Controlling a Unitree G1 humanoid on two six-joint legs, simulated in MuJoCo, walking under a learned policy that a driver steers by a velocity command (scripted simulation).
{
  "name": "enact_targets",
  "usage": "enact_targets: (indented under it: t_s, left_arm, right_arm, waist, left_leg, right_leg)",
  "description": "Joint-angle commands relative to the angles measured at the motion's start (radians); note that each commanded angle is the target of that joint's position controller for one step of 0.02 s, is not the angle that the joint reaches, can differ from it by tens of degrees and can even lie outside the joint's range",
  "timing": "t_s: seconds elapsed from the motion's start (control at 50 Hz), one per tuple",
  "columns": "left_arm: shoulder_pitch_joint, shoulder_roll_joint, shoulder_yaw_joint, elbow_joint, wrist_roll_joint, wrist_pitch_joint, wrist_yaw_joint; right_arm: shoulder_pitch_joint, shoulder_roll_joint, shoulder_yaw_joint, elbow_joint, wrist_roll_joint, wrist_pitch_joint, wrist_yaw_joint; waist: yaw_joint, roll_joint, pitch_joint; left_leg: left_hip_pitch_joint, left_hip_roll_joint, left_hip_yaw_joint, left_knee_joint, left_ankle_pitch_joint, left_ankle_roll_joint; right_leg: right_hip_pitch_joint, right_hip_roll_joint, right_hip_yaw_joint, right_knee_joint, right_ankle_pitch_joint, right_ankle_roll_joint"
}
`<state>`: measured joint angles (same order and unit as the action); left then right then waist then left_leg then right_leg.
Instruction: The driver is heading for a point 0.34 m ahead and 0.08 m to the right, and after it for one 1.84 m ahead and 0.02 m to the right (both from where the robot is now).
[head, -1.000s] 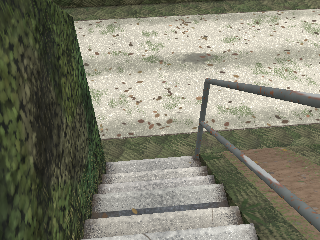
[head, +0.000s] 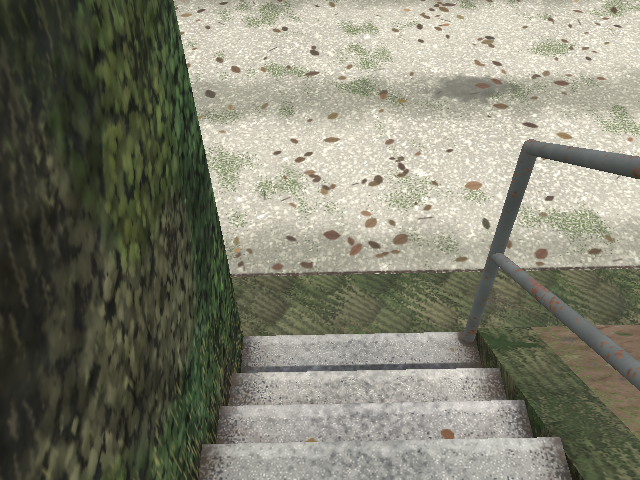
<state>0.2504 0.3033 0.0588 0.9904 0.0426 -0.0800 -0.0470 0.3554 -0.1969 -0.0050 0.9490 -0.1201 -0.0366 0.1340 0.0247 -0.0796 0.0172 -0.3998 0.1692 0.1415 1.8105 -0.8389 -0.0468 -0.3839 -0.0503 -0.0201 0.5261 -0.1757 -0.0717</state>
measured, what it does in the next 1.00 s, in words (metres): goes down: left foot, then right foot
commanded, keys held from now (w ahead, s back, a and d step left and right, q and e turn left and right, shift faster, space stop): w+e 0.16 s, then e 0.28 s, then q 0.56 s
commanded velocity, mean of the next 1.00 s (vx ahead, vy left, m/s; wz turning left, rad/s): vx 0.20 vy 0.00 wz -0.17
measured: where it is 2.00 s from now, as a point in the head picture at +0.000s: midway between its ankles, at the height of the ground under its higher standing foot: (328, 408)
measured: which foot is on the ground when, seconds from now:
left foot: up 0.00-0.38, down 0.40-0.54, up 0.56-0.72, down 0.74-0.90, up 0.92-1.00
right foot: down 0.00-0.50, up 0.52-0.58, down 0.60-1.00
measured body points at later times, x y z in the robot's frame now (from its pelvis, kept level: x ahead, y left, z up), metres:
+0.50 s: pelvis +0.21 +0.02 -0.12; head +0.21 +0.02 +0.33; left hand +0.19 +0.24 -0.26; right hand +0.29 -0.23 -0.23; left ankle +0.28 +0.14 -0.77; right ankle +0.09 -0.07 -0.71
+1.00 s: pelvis +0.47 +0.03 -0.24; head +0.45 +0.02 +0.21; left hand +0.78 +0.08 -0.21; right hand +0.32 -0.09 -0.39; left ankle +0.61 +0.08 -0.93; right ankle +0.26 -0.06 -0.74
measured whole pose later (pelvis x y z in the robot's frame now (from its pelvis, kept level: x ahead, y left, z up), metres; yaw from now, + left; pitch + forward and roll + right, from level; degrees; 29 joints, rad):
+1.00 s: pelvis +0.47 +0.03 -0.24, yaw -11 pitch +4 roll -4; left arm -0.07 0.01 -0.11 0.48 0.04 -0.18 0.13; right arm 0.65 -0.08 0.05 1.00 -0.09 -0.13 0.01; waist -0.08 0.12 -0.10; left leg -0.67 -0.01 0.02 0.75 0.25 -0.01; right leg -0.41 -0.07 -0.10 1.65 -0.84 -0.06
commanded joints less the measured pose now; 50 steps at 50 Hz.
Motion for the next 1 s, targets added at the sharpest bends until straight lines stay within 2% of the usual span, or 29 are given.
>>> enact_targets:
  t_s: [0.02, 0.04, 0.08, 0.1, 0.12, 0.18, 0.22, 0.38, 0.44, 0.48, 0.5, 0.52, 0.54, 0.56, 0.58, 0.6, 0.62, 0.64, 0.66, 0.72, 0.76, 0.8, 0.82, 0.88, 0.92, 0.94, 0.96, 0.98, 1.0]
  left_arm:
    - [0.533, 0.251, 0.079, 0.081, -0.029, -0.004, -0.002]
    - [0.461, 0.219, 0.061, 0.092, -0.057, -0.005, -0.015]
    - [0.282, -0.036, -0.047, 0.094, 0.035, -0.005, -0.025]
    - [0.185, -0.073, -0.08, 0.074, 0.065, -0.017, -0.008]
    - [0.049, -0.093, -0.093, 0.004, 0.026, -0.045, 0.006]
    - [0.18, 0.075, -0.085, 0.035, 0.008, -0.093, 0.008]
    - [0.326, 0.095, -0.078, 0.071, 0.049, -0.08, 0.017]
    - [0.607, -0.091, -0.073, 0.072, -0.014, -0.038, 0.064]
    - [0.43, -0.082, -0.072, -0.03, -0.021, -0.019, 0.048]
    - [0.054, -0.012, -0.049, -0.181, -0.009, -0.013, 0.019]
    - [-0.159, 0.068, -0.028, -0.318, 0.001, -0.02, 0.018]
    - [-0.202, -0.011, -0.043, -0.331, 0.035, -0.017, 0.011]
    - [-0.063, 0.014, -0.037, -0.262, 0.003, -0.013, 0.049]
    - [-0.153, 0.037, -0.022, -0.304, 0.053, 0.001, 0.031]
    - [0.063, -0.013, -0.052, -0.264, 0.014, -0.008, 0.054]
    - [0.222, -0.137, -0.069, -0.138, -0.062, 0.058, 0.085]
    - [0.067, -0.03, -0.051, -0.165, -0.067, 0.079, 0.089]
    - [0.293, 0.013, -0.059, -0.223, -0.022, 0.022, 0.043]
    - [0.421, -0.043, -0.067, -0.138, 0.02, -0.007, 0.019]
    - [-0.033, 0.022, -0.067, -0.294, -0.007, -0.053, 0.049]
    - [-0.442, 0.059, -0.055, -0.498, 0.015, -0.063, 0.051]
    - [-0.826, 0.013, -0.069, -0.612, 0.066, -0.081, 0.042]
    - [-0.774, -0.016, -0.076, -0.604, 0.046, -0.087, 0.058]
    - [-0.583, -0.098, -0.106, -0.573, 0.015, -0.132, 0.142]
    - [0.358, -0.027, -0.084, -0.298, 0.001, -0.126, 0.211]
    - [0.653, -0.051, -0.06, -0.193, -0.049, -0.098, 0.232]
    - [0.575, -0.028, -0.052, -0.203, -0.071, -0.057, 0.244]
    - [0.091, -0.003, -0.05, -0.426, -0.024, -0.055, 0.233]
    - [-0.161, 0.132, -0.009, -0.501, 0.031, -0.037, 0.147]
  right_arm:
    - [-0.153, -0.095, -0.018, -0.223, 0.061, -0.056, 0.008]
    - [-0.13, -0.079, -0.01, -0.205, 0.081, -0.065, -0.015]
    - [-0.018, -0.007, 0.015, -0.157, 0.047, -0.065, -0.053]
    - [-0.008, 0.029, 0.028, -0.168, 0.029, -0.049, -0.047]
    - [-0.009, -0.012, 0.01, -0.147, 0.015, -0.034, -0.036]
    - [-0.037, -0.048, 0.001, -0.116, 0.025, -0.034, -0.042]
    - [-0.002, -0.066, 0.006, -0.112, 0.033, -0.063, -0.065]
    - [-0.325, -0.035, 0.033, -0.165, 0.046, -0.07, -0.091]
    - [-0.205, -0.075, 0.008, -0.168, 0.064, -0.076, -0.08]
    - [0.242, -0.18, -0.042, -0.082, 0.083, -0.07, -0.109]
    - [0.441, -0.195, -0.062, -0.055, 0.071, -0.083, -0.151]
    - [0.458, -0.186, -0.067, -0.023, 0.072, -0.099, -0.158]
    - [0.394, -0.087, -0.057, -0.022, 0.052, -0.098, -0.145]
    - [0.419, -0.125, -0.067, -0.006, 0.119, -0.088, -0.13]
    - [0.145, 0.039, -0.012, -0.083, 0.107, -0.096, -0.144]
    - [-0.074, -0.07, -0.032, -0.103, 0.139, -0.06, -0.146]
    - [-0.025, -0.012, -0.016, -0.148, 0.161, -0.042, -0.165]
    - [-0.06, 0.074, 0.003, -0.191, 0.049, -0.081, -0.115]
    - [-0.114, -0.009, -0.009, -0.222, 0.063, -0.083, -0.114]
    - [0.444, 0.116, 0.021, -0.002, 0.036, -0.094, -0.136]
    - [0.618, 0.03, 0.036, 0.014, 0.057, -0.101, -0.177]
    - [0.728, -0.007, 0.027, 0.011, 0.054, -0.096, -0.216]
    - [0.744, -0.039, 0.023, -0.014, 0.103, -0.104, -0.208]
    - [0.545, 0.049, 0.043, 0.016, 0.106, -0.102, -0.217]
    - [-0.307, 0.04, 0.048, -0.227, 0.057, -0.113, -0.15]
    - [-0.547, 0.028, 0.048, -0.312, 0.024, -0.13, -0.091]
    - [-0.448, -0.011, 0.038, -0.24, 0.019, -0.133, -0.083]
    - [-0.012, -0.073, 0.01, -0.037, 0.035, -0.137, -0.114]
    - [0.472, -0.001, -0.011, 0.108, -0.033, -0.109, -0.124]
  waist:
    - [0.226, -0.236, -0.262]
    - [0.17, -0.094, -0.102]
    - [-0.041, 0.178, 0.04]
    - [-0.091, 0.151, 0.061]
    - [-0.108, 0.146, 0.04]
    - [-0.065, 0.066, -0.046]
    - [-0.041, 0.045, -0.094]
    - [0.166, -0.032, -0.053]
    - [0.04, 0.051, -0.024]
    - [-0.298, 0.315, -0.071]
    - [-0.386, 0.252, -0.07]
    - [-0.319, 0.185, 0.077]
    - [-0.251, 0.106, 0.151]
    - [-0.213, 0.171, 0.182]
    - [-0.068, 0.025, 0.093]
    - [0.048, 0.153, 0.016]
    - [-0.058, 0.022, -0.023]
    - [0.062, -0.332, 0.102]
    - [0.155, -0.256, 0.158]
    - [-0.143, 0.044, 0.035]
    - [-0.314, 0.314, 0.011]
    - [-0.453, 0.135, -0.077]
    - [-0.472, 0.216, -0.196]
    - [-0.22, 0.126, -0.194]
    - [0.376, -0.342, -0.274]
    - [0.485, -0.061, 0.004]
    - [0.421, 0.086, 0.245]
    - [0.197, 0.174, 0.335]
    - [-0.064, 0.1, 0.134]
  left_leg:
    - [-0.935, -0.156, -0.111, 0.493, 0.054, 0.018]
    - [-1.004, -0.099, -0.246, 0.358, 0.212, 0.049]
    - [-0.801, 0.006, -0.331, -0.01, 0.582, 0.124]
    - [-0.662, 0.007, -0.299, -0.072, 0.7, 0.138]
    - [-0.447, -0.013, -0.246, -0.36, 0.94, 0.123]
    - [-0.29, -0.069, -0.164, -0.422, 0.921, 0.04]
    - [-0.352, -0.122, -0.145, -0.368, 0.732, 0.014]
    - [-0.847, -0.104, -0.32, -0.827, 0.67, -0.016]
    - [-0.264, -0.143, -0.271, -0.947, 0.702, 0.046]
    - [0.396, -0.039, -0.381, -1.342, 0.857, 0.203]
    - [0.481, 0.035, -0.512, -1.366, 0.709, 0.251]
    - [0.385, 0.058, -0.554, -1.384, 0.562, 0.264]
    - [0.329, -0.105, -0.194, -1.511, 0.803, 0.123]
    - [0.164, 0.02, -0.5, -1.39, 0.672, 0.219]
    - [-0.118, -0.127, -0.143, -1.38, 0.759, 0.04]
    - [-0.123, -0.19, 0.039, -1.26, 1.436, 0.076]
    - [-0.053, -0.257, 0.144, -1.183, 1.143, 0.062]
    - [-0.251, -0.202, 0.014, -0.982, 0.634, 0.023]
    - [-0.438, -0.142, -0.139, -0.903, 0.613, 0.052]
    - [-0.25, -0.143, -0.159, -1.117, 1.051, 0.117]
    - [0.061, -0.093, -0.32, -1.305, 1.214, 0.219]
    - [0.51, -0.086, -0.703, -1.107, 0.778, 0.2]
    - [0.603, -0.065, -0.721, -0.999, 1.074, 0.263]
    - [0.073, -0.13, -0.668, -0.974, 1.102, 0.135]
    - [-1.429, -0.255, -0.242, -0.732, 0.449, -0.001]
    - [-1.646, -0.101, -0.213, -0.938, 0.538, 0.046]
    - [-1.482, -0.083, -0.174, -1.123, 0.793, 0.061]
    - [-0.663, -0.157, -0.072, -1.462, 1.37, 0.068]
    - [0.231, -0.186, -0.055, -1.224, 1.747, 0.07]
  right_leg:
    - [0.913, -0.254, 0.49, 0.042, 0.639, -0.308]
    - [0.617, -0.311, 0.645, -0.002, 0.115, -0.284]
    - [0.066, -0.283, 0.519, -0.022, -0.085, -0.197]
    - [-0.17, -0.213, 0.496, -0.069, -0.13, -0.214]
    - [-0.39, -0.146, 0.374, -0.093, -0.199, -0.23]
    - [-0.42, -0.048, 0.332, 0.023, -0.137, -0.244]
    - [-0.214, -0.055, 0.362, 0.226, 0.353, -0.242]
    - [0.433, -0.069, 0.687, 0.614, 0.41, -0.21]
    - [-0.181, 0.056, 0.49, 0.707, 0.293, -0.134]
    - [-0.715, 0.25, 0.097, 0.973, 0.133, 0.01]
    - [-0.881, 0.221, 0.037, 1.135, -0.107, -0.014]
    - [-0.952, 0.16, 0.012, 1.062, -0.371, -0.044]
    - [-0.749, 0.105, 0.04, 0.961, -0.525, -0.038]
    - [-0.785, 0.128, -0.057, 1.005, -0.493, -0.004]
    - [-0.251, -0.011, 0.121, 0.63, -0.513, -0.055]
    - [0.07, 0.112, -0.114, 0.602, -0.086, 0.023]
    - [-0.022, 0.083, -0.088, 0.485, -0.069, 0.068]
    - [-0.177, -0.211, 0.365, 0.442, 0.19, -0.068]
    - [-0.157, -0.257, 0.481, 0.365, 0.071, -0.092]
    - [-0.267, -0.233, 0.26, 0.883, -0.262, -0.07]
    - [-0.605, -0.001, -0.093, 1.121, -0.652, 0.065]
    - [-1.121, 0.03, 0.058, 0.834, -0.668, 0.145]
    - [-1.115, 0.053, 0.107, 0.984, -0.69, 0.168]
    - [-0.559, -0.011, 0.183, 0.897, -0.832, 0.072]
    - [1.149, -0.217, 0.309, 0.713, -0.207, -0.058]
    - [1.103, -0.239, 0.365, 0.835, -0.337, 0.005]
    - [0.825, -0.179, 0.256, 0.914, -0.475, 0.027]
    - [-0.023, 0.009, -0.087, 0.872, -0.726, 0.103]
    - [-0.459, 0.069, -0.27, 0.886, -0.771, 0.132]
